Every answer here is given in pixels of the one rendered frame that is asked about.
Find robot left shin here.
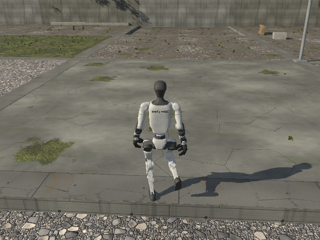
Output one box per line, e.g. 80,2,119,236
145,161,155,195

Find humanoid robot head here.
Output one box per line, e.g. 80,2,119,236
151,80,169,106

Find robot right upper arm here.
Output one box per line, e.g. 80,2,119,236
170,102,183,130

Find robot left upper arm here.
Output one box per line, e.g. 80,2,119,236
137,102,150,130

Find left robot forearm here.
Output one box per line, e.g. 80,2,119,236
133,122,142,141

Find robot left hand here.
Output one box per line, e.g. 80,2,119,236
133,138,144,148

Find right robot forearm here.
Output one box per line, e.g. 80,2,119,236
178,123,187,145

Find robot right hand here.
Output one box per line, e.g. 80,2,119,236
176,143,188,156

